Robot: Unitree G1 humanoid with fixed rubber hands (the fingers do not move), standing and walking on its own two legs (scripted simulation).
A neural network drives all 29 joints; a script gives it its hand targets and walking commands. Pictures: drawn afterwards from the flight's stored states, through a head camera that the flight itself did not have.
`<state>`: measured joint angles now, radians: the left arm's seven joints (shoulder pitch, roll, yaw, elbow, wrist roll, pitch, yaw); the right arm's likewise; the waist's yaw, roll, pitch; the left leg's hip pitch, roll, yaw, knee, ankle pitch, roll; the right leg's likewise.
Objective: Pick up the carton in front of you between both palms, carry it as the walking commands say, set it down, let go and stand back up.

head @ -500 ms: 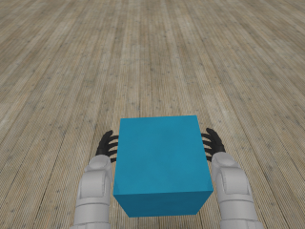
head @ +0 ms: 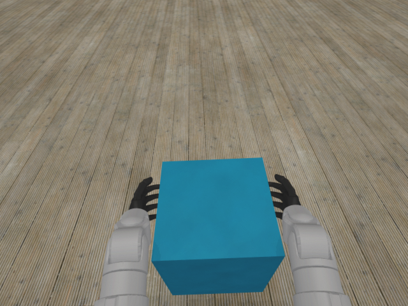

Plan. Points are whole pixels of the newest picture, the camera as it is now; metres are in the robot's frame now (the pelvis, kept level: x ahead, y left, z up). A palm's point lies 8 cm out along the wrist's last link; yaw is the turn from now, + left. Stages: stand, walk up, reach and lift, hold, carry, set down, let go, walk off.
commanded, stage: hold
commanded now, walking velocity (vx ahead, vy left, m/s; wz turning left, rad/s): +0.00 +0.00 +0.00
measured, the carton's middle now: (215, 230) +0.28 +0.00 -0.04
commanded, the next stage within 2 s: set down in 0.06 s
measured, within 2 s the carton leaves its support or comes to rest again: neither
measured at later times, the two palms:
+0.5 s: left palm (137, 219) +0.30 +0.17 -0.02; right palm (271, 206) +0.32 -0.13 -0.02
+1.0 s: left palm (154, 236) +0.36 +0.17 -0.22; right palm (253, 226) +0.38 -0.12 -0.23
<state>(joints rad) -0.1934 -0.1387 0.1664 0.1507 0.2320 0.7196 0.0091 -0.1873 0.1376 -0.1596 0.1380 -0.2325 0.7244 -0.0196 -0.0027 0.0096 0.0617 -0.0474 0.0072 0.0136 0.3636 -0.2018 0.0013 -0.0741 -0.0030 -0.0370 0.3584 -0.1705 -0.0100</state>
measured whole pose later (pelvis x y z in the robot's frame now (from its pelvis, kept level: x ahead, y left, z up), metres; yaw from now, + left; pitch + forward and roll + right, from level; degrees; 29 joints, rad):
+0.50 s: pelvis -0.06 +0.00 -0.03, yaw +2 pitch -1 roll +0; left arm -0.68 -0.18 0.61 0.63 0.49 0.47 -0.05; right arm -0.71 0.16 -0.59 0.67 -0.51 0.47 0.06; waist 0.01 0.00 0.15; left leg -0.42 -0.02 -0.02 0.72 -0.28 0.01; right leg -0.44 0.02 0.02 0.72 -0.26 -0.01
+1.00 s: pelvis -0.05 +0.00 -0.16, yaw +2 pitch +38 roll +1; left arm -0.69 -0.13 0.46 0.53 0.21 0.25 0.03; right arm -0.72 0.08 -0.40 0.58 -0.22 0.25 -0.02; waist 0.03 0.00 -0.18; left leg -1.51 -0.03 -0.01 1.31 -0.46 0.00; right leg -1.54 0.03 0.02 1.30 -0.43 -0.01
